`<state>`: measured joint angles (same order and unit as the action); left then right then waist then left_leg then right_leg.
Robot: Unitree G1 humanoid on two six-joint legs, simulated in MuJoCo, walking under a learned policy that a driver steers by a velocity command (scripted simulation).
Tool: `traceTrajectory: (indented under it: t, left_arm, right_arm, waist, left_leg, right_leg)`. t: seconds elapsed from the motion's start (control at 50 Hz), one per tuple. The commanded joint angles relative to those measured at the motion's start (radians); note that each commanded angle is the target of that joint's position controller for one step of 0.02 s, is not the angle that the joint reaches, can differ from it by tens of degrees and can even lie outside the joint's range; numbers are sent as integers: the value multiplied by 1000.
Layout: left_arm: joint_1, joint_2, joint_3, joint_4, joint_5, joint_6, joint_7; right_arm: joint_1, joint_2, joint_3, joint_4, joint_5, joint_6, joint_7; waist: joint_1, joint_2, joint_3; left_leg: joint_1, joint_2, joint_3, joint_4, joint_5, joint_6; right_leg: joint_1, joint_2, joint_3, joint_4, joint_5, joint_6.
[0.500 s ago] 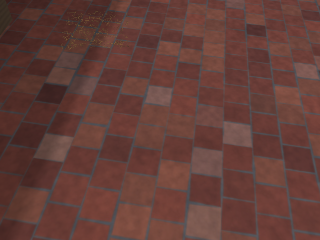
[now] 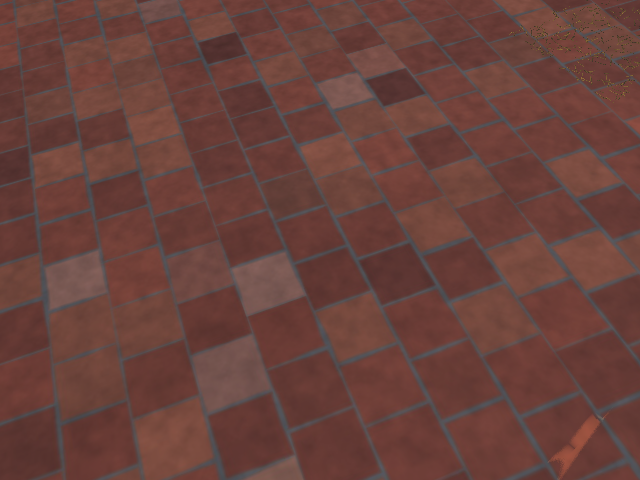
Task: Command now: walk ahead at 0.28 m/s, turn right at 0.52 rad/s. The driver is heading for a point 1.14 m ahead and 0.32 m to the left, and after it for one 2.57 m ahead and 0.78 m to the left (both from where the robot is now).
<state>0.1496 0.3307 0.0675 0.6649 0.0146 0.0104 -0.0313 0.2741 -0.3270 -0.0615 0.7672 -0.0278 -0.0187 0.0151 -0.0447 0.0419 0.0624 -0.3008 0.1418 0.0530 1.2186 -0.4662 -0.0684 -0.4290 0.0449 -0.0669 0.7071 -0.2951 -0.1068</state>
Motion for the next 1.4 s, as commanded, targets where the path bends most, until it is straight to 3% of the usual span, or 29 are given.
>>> traceTrajectory:
  t: [0.02,0.14,0.24,0.34,0.42,0.44,0.46,0.48,0.5,0.54,0.56,0.64,0.74,0.8,0.82,0.84,0.86,0.88,0.92,0.96,1.02,1.08,1.14,1.18,1.2,1.22,1.24,1.3,1.4]
  left_arm:
    - [115,138,37,-22,-8,-27,26]
    - [108,56,-9,26,4,-62,38]
    - [78,14,-27,39,-6,-43,76]
    - [116,22,-23,66,-3,-21,97]
    - [42,60,-3,47,-7,-10,101]
    - [-19,66,2,31,-12,-11,94]
    - [-81,64,3,8,-22,-14,81]
    - [-55,-29,-13,-48,5,-4,60]
    - [60,-40,-37,-56,16,-7,58]
    - [-3,46,-17,-39,11,-16,62]
    - [-27,53,-14,-45,18,-15,63]
    - [-11,-22,-44,-44,7,21,54]
    - [-43,9,-40,-74,-2,6,58]
    - [47,27,-32,-57,-2,-16,72]
    - [101,60,-22,-43,7,-27,81]
    - [96,167,-2,-56,26,-30,86]
    - [35,208,10,-64,33,-23,77]
    - [23,139,-4,-76,28,-19,70]
    - [-16,64,-21,-73,15,-18,63]
    - [9,73,-15,-56,16,-22,64]
    - [147,100,3,-13,18,-26,43]
    - [200,122,19,25,18,-36,31]
    - [192,133,30,52,7,-36,22]
    - [154,115,32,57,-10,-18,21]
    - [99,69,24,29,-12,-25,23]
    - [56,-52,-7,-14,-17,-37,20]
    - [1,-20,-6,-63,-22,-52,21]
    - [53,63,23,7,-8,-47,-11]
    - [1,18,13,9,11,-20,-46]
  right_arm:
    - [33,-84,-2,-63,-6,-9,-19]
    - [108,-25,7,42,30,41,7]
    - [20,-25,-3,25,0,41,21]
    - [-15,10,8,-19,-4,52,38]
    - [150,-13,-10,-9,1,58,20]
    - [248,-33,-23,2,2,49,5]
    - [328,-84,-43,4,4,35,-13]
    - [236,-187,-66,-5,23,42,-25]
    - [206,-256,-93,-47,43,38,-29]
    - [17,-103,-55,-93,26,61,-34]
    - [-28,-75,-43,-103,24,67,-31]
    - [19,-132,-69,-97,14,67,-17]
    - [-28,-156,-87,-132,6,80,0]
    - [-108,-149,-88,-161,16,77,4]
    - [-115,-118,-78,-168,24,71,-1]
    - [-82,-36,-55,-192,33,65,-5]
    - [-44,-70,-62,-193,1,64,-7]
    - [-21,-121,-73,-166,-16,62,-4]
    - [-19,-108,-70,-132,-3,69,9]
    - [-16,-81,-54,-125,8,79,22]
    - [-100,-76,-35,-150,-1,78,44]
    - [-166,-60,-16,-151,-7,58,53]
    - [-154,-37,5,-130,-2,26,48]
    - [-13,-11,12,-68,0,1,20]
    - [122,-53,0,-27,-4,-15,3]
    - [230,-125,-8,-24,-18,-31,-12]
    - [182,-226,-37,-39,-22,-32,-30]
    - [19,-75,-1,-60,-9,-56,-29]
    - [85,-49,7,-10,-2,-90,-18]
  waist:
    - [26,-87,-98]
    - [12,-81,-118]
    - [34,-120,-46]
    - [60,-116,-32]
    - [-16,-141,-93]
    - [-81,-123,-134]
    - [-170,2,-165]
    - [-34,225,-133]
    - [-18,177,-299]
    - [47,-69,-49]
    - [66,-97,-21]
    - [25,5,-108]
    - [-4,100,-138]
    - [52,128,-131]
    - [72,86,-139]
    - [41,-146,-149]
    - [12,-318,-122]
    - [-2,-218,-110]
    - [-16,-134,-91]
    - [-1,-193,-113]
    - [85,-260,-133]
    - [110,-243,-58]
    - [80,-231,-30]
    - [-15,-136,12]
    - [-83,-45,-16]
    - [-127,184,-90]
    - [-113,153,-5]
    - [0,58,27]
    - [9,44,76]
  left_leg:
    - [-299,6,-51,32,107,25]
    - [-203,-89,-81,-115,274,50]
    - [-282,-108,-24,-279,378,60]
    - [-248,-129,60,-446,315,89]
    - [-47,-199,88,-544,176,176]
    - [65,-199,56,-636,226,231]
    - [244,-103,-116,-771,585,319]
    - [342,111,-530,-744,1277,472]
    - [324,225,-720,-858,1040,577]
    - [67,127,-561,-931,525,475]
    - [36,54,-481,-939,469,407]
    - [50,-57,-385,-857,612,329]
    - [28,-86,-501,-844,400,266]
    - [-24,-119,-560,-786,373,194]
    - [-66,-162,-515,-718,284,145]
    - [-183,-282,-347,-520,42,85]
    - [-278,-355,-186,-318,-137,61]
    - [-262,-276,-194,-177,-102,54]
    - [-220,-260,-192,-85,6,44]
    - [-224,-268,-159,-74,21,30]
    - [-271,-252,-137,-212,41,52]
    - [-221,-228,-111,-394,21,81]
    - [29,-216,-34,-658,-21,126]
    - [314,-231,26,-917,204,153]
    - [574,-140,-74,-920,182,167]
    - [669,157,-414,-1030,-181,169]
    - [546,303,-646,-1092,-312,264]
    - [442,157,-373,-1095,-97,198]
    - [325,76,-79,-1159,198,175]
  right_leg:
    - [361,-260,318,-329,785,-119]
    - [345,-238,79,-429,977,5]
    - [408,-233,-50,-431,878,46]
    - [482,-263,-100,-332,985,28]
    - [405,-274,-127,-45,1196,57]
    - [335,-246,-144,157,1131,76]
    - [134,-146,-162,475,711,107]
    - [-205,96,-79,806,-329,167]
    - [-180,37,199,822,-329,162]
    - [-198,-46,194,647,-208,144]
    - [-179,-60,163,512,-166,153]
    - [-50,-18,106,222,-105,188]
    - [37,17,122,33,-61,167]
    - [186,24,131,-220,2,138]
    - [267,-52,177,-363,22,119]
    - [325,-320,461,-497,-96,36]
    - [279,-443,680,-521,7,-85]
    - [249,-435,621,-481,136,-122]
    - [226,-300,382,-402,327,-81]
    - [281,-244,272,-357,532,-67]
    - [365,-249,351,-484,-228,-63]
    - [327,-288,380,-547,-329,-64]
    - [170,-250,307,-536,-247,-60]
    - [-39,-178,262,-412,-235,-50]
    - [-276,-114,224,-260,-234,-5]
    - [-417,-10,143,124,-295,23]
    - [-593,4,167,247,-175,23]
    - [-552,-81,211,374,45,55]
    - [-537,-100,121,464,180,73]
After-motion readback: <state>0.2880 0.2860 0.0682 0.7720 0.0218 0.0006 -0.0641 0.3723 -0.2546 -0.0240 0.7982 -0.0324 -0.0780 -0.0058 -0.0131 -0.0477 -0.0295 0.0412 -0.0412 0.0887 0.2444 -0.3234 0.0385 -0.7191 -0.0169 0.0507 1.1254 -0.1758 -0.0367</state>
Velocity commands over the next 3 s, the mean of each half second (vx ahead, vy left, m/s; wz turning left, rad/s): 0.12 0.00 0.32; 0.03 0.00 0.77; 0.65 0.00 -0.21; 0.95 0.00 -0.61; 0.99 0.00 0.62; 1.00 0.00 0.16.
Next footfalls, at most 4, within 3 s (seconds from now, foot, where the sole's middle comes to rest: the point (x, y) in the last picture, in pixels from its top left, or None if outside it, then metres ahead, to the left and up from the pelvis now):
0.46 left None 0.24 0.06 -0.75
0.82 right None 0.35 -0.13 -0.75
1.22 left None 0.20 0.04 -0.75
1.64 right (309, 380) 0.66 0.08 -0.75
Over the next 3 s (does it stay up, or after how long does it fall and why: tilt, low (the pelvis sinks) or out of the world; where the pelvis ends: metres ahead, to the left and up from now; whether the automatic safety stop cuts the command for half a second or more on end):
stays up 1.69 0.52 -0.01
